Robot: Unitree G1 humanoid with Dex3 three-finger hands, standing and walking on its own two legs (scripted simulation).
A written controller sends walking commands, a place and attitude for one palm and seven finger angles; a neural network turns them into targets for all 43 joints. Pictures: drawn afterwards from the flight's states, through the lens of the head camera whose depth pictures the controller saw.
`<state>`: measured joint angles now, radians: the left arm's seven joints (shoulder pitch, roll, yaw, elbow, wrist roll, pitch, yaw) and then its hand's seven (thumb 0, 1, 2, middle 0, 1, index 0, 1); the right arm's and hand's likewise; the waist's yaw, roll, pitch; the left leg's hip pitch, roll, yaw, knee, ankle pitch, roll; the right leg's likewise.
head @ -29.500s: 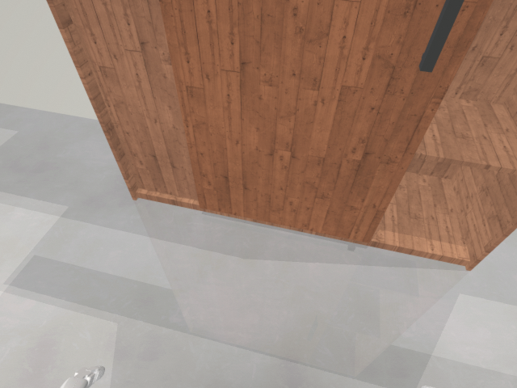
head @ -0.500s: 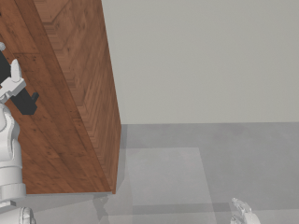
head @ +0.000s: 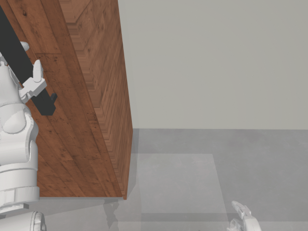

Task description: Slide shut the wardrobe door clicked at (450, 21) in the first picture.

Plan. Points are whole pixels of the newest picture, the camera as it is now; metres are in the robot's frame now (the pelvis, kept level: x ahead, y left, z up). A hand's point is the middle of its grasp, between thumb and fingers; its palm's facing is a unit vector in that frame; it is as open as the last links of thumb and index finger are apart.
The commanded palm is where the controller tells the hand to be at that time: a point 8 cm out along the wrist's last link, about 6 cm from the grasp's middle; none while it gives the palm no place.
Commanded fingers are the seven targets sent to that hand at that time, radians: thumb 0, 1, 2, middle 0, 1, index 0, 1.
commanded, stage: stop walking and hold the door there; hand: left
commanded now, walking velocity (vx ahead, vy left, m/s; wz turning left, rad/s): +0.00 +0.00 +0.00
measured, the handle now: (21, 50) +0.39 +0.31 +0.27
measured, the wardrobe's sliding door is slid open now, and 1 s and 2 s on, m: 0.00 0.00 0.00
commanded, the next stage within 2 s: loosen the grip on the handle in 1.90 s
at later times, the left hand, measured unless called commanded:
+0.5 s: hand (38, 79) +0.36 +0.29 +0.22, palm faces +0.53 -0.83 -0.14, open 6.9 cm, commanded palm +0.32 +0.31 +0.22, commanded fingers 0.00 0.90 0.90 -0.45 -1.40 -0.45 -1.40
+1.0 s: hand (36, 82) +0.36 +0.29 +0.22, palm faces +0.39 -0.90 -0.17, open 6.9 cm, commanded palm +0.32 +0.32 +0.22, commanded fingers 0.00 0.90 0.90 -0.45 -1.40 -0.45 -1.40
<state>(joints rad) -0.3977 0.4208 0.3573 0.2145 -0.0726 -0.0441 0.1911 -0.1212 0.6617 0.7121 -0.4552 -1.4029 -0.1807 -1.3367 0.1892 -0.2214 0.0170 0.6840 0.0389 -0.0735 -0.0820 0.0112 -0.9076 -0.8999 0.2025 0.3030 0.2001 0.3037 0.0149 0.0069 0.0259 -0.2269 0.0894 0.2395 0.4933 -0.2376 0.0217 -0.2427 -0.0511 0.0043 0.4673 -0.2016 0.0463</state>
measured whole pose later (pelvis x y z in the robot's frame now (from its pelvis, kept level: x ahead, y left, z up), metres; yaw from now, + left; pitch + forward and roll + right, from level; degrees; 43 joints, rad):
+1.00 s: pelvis -0.05 +0.07 +0.00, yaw +0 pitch +1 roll +2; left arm -0.55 0.36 0.27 0.19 -0.08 -0.08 0.17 -0.12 0.67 0.74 -0.46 -1.40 -0.14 -1.34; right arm 0.11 -0.26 0.02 0.70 0.03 -0.05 -0.05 0.01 -0.91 -0.90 0.20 0.30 0.20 0.30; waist 0.02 0.04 0.15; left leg -0.52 -0.05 0.06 1.04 -0.47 -0.01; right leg -0.26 -0.17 -0.09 0.58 -0.31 0.06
